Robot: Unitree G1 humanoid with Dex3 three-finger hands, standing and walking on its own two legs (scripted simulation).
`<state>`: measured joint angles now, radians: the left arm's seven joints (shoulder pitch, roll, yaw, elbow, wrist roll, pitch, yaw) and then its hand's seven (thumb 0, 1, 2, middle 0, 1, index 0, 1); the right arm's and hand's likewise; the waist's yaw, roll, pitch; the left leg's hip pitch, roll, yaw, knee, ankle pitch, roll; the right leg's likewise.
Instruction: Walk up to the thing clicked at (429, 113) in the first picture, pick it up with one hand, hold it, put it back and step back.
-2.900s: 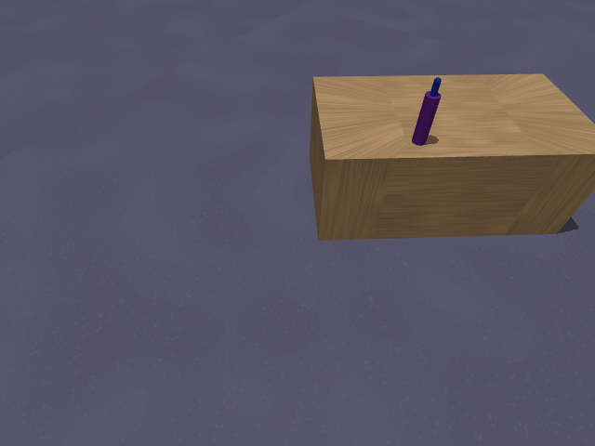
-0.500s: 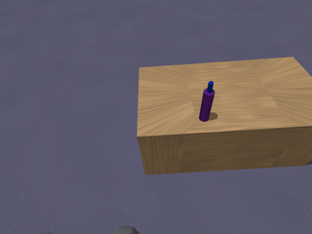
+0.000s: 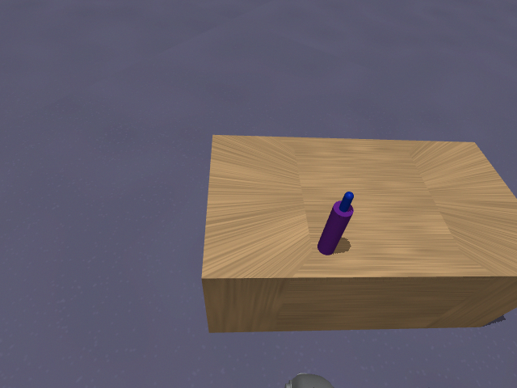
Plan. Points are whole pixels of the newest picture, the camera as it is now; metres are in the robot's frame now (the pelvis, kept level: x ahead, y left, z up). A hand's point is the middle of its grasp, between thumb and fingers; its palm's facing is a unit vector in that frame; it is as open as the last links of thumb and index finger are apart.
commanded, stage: walk up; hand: right
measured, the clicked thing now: (336, 223) +0.54 -0.21 -0.20
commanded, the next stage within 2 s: stand in 1.86 s
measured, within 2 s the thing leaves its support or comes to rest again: neither
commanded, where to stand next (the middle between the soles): +0.14 +0.00 m, yaw +0 degrees
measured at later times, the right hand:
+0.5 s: hand out of the picture +0.14 -0.31 -0.18, palm faces -0.11 +0.94 -0.33, open 7.3 cm
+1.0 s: hand (389, 368) +0.20 -0.25 -0.16, palm faces -0.09 +0.94 -0.33, open 7.4 cm
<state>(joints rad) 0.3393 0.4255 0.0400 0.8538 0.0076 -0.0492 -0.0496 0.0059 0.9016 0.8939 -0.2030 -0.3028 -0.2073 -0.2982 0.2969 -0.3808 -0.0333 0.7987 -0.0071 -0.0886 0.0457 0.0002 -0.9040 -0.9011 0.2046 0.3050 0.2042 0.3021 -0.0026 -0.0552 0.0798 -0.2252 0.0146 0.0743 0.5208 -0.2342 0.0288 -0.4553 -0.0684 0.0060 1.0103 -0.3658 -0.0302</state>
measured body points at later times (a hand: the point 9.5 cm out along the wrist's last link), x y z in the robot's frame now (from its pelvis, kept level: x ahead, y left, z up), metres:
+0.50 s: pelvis +0.07 -0.04 -0.01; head +0.11 -0.07 +0.43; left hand +0.15 +0.28 -0.11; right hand +0.15 -0.36 -0.15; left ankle +0.08 +0.11 -0.71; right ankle +0.15 -0.17 -0.73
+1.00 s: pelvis +0.08 +0.00 +0.00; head +0.10 -0.01 +0.45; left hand +0.13 +0.31 -0.13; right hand +0.20 -0.30 -0.13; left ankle +0.08 +0.11 -0.73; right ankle +0.11 -0.14 -0.73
